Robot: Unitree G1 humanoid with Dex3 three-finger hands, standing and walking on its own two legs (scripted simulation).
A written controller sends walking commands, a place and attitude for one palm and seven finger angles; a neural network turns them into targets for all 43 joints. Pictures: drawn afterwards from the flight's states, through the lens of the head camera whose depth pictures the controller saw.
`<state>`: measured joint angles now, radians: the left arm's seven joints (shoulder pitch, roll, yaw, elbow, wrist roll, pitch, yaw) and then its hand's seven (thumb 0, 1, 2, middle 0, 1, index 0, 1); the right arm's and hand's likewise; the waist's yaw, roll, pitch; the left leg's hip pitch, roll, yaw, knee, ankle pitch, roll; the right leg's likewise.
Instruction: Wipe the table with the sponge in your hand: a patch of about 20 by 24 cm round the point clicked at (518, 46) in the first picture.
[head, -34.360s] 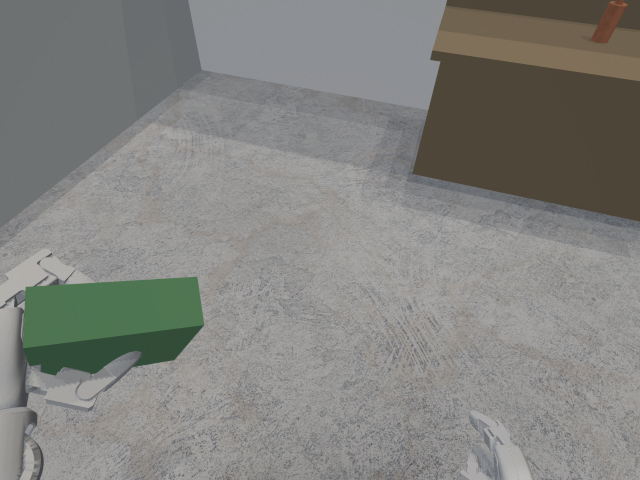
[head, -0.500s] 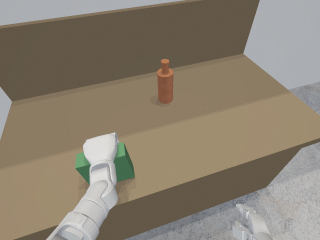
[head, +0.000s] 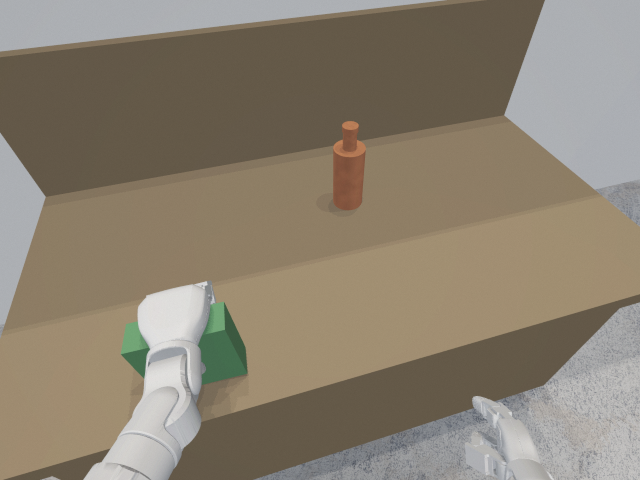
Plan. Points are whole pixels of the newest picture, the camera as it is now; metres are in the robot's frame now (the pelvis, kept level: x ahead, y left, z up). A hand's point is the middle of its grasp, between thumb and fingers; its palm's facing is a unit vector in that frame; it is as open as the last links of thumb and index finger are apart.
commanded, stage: wipe forward along the middle lane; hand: left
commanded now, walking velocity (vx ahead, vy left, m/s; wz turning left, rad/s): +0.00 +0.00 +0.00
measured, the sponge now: (195, 357) +0.29 +0.23 -0.06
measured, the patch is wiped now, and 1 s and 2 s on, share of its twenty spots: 1.00 1.00 1.00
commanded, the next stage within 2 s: slide back across to the first lane in 1.60 s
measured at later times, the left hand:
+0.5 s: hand (183, 312) +0.33 +0.25 -0.01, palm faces -0.10 +0.00 -0.99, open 9.3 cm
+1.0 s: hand (183, 284) +0.38 +0.27 -0.01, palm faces -0.10 +0.03 -0.99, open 9.3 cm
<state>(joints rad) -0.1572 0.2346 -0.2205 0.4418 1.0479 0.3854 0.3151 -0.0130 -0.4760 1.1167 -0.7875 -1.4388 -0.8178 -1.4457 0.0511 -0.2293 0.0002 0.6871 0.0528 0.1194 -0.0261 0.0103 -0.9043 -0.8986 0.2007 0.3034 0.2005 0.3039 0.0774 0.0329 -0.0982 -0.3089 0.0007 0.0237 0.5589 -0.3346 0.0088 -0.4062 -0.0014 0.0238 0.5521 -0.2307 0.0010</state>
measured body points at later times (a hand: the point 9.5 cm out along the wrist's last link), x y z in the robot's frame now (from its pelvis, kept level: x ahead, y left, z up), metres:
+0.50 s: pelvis -0.02 -0.01 -0.01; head +0.02 -0.03 +0.44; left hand +0.33 +0.25 +0.04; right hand +0.14 -0.26 -0.13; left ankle -0.03 +0.11 -0.73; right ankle +0.03 -0.13 -0.73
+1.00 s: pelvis -0.04 -0.02 -0.02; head +0.03 -0.03 +0.42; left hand +0.38 +0.27 +0.05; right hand +0.05 -0.28 -0.16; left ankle -0.03 +0.11 -0.73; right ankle +0.03 -0.13 -0.73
